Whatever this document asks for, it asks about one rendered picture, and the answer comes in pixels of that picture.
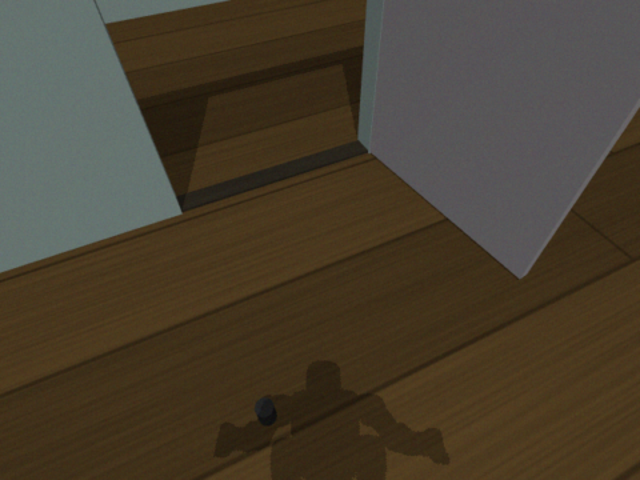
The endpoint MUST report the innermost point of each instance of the can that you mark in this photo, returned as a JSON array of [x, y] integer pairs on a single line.
[[265, 411]]

